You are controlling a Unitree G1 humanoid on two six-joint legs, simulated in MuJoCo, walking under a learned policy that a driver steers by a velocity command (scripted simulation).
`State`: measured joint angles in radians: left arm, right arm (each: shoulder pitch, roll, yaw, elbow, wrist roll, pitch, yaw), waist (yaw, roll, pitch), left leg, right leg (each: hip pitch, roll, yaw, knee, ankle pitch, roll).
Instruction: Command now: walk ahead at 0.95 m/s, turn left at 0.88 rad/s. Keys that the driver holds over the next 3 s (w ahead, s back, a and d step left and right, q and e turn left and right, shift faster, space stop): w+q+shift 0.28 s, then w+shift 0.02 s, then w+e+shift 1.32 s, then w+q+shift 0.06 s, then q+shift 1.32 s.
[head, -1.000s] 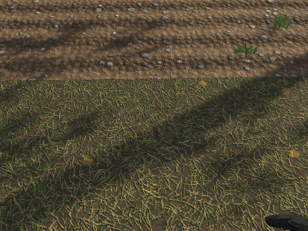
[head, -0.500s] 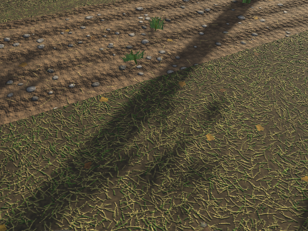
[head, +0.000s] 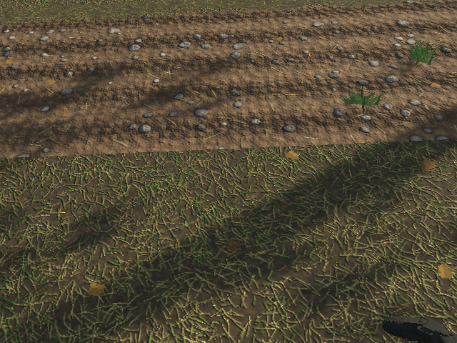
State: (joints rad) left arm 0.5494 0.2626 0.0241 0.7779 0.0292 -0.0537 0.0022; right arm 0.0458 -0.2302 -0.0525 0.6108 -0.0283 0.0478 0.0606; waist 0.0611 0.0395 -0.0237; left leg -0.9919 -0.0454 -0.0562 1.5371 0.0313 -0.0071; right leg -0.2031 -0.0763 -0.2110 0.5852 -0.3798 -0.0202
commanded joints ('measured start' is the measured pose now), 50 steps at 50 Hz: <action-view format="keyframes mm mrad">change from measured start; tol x32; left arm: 1 -42 143 43 -71 -3 -31 5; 33 -437 -3 4 -50 -28 3 -65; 39 293 214 99 186 -46 45 -37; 50 -204 180 91 36 -23 -45 -8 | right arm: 1 -32 -79 -31 -23 4 11 14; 11 -274 -21 7 -66 10 -28 61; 17 366 -171 -65 136 -5 -55 -24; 34 375 -96 14 279 29 -186 -84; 50 -67 -67 81 -56 2 -115 -43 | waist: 1 -50 -117 101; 17 -287 -131 -105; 39 399 -91 -114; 50 -59 -15 147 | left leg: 1 -36 43 2 -151 66 13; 10 -67 101 214 -506 -198 135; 15 571 -69 306 -723 -383 262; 19 1456 362 -737 -1246 -642 364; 25 837 207 -88 -1353 -107 126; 37 1011 204 283 -978 1300 -58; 38 881 210 264 -644 1278 -59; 40 298 -84 198 306 -548 -16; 42 39 -3 -107 257 -517 10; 50 613 166 20 -756 -79 -71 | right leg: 1 62 -208 194 -372 -139 65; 8 396 -261 11 -418 115 36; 15 349 -267 -165 35 1518 -19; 17 -65 -220 -98 571 922 -50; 18 -542 -8 -20 977 -122 10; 25 -457 -77 321 756 183 -66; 37 27 220 -19 113 490 -156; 41 516 -33 634 72 441 -450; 43 265 -146 944 -380 -247 -412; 50 -395 93 557 -457 122 -294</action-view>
